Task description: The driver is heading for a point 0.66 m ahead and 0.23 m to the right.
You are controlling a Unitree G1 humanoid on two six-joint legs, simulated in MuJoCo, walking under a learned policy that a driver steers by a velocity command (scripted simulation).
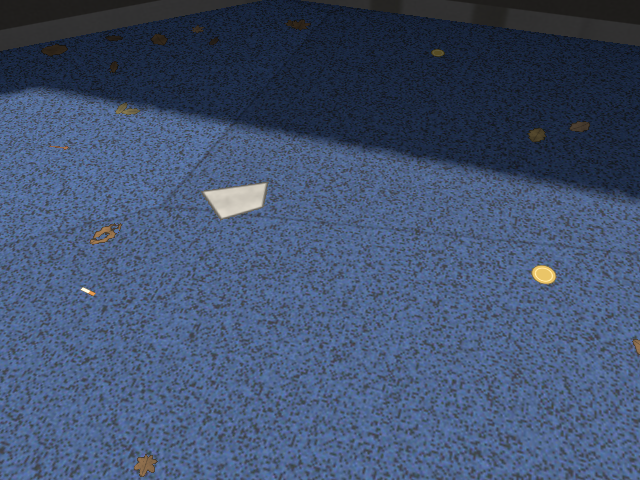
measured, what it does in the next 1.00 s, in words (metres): walks ahead, turning right: left foot, then right foot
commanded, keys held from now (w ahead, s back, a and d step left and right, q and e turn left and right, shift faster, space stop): w+e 0.94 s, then no key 0.06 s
